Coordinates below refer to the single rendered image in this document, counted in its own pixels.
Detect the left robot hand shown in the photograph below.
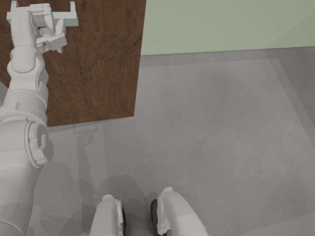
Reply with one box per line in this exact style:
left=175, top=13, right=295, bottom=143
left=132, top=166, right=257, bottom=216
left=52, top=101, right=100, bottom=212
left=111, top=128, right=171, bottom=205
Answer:
left=11, top=3, right=67, bottom=55

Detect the handle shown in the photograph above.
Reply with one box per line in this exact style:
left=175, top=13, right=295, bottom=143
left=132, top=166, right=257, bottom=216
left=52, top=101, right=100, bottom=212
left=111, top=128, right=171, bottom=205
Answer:
left=6, top=0, right=79, bottom=27

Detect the robot left forearm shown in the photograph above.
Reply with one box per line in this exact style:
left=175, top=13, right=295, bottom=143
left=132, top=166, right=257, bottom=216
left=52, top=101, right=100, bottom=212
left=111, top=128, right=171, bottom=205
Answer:
left=0, top=46, right=49, bottom=128

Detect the left robot upper arm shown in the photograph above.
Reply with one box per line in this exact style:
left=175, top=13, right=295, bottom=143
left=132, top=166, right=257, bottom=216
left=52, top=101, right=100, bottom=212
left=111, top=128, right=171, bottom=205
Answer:
left=0, top=121, right=54, bottom=236

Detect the drawer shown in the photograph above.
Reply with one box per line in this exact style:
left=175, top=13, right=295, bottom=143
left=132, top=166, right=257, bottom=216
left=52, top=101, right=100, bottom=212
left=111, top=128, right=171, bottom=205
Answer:
left=0, top=0, right=137, bottom=34

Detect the cabinet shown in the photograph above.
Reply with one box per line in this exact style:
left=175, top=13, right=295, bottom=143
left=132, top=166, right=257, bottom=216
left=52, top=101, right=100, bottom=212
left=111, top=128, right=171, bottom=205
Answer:
left=0, top=0, right=146, bottom=127

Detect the right robot foot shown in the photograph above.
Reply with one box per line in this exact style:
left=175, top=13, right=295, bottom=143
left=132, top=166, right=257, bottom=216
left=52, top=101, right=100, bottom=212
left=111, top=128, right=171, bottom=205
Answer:
left=151, top=199, right=167, bottom=236

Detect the robot right thigh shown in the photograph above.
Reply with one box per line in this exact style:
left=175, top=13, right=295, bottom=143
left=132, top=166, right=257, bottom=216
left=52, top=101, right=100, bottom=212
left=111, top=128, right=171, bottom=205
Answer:
left=157, top=191, right=209, bottom=236

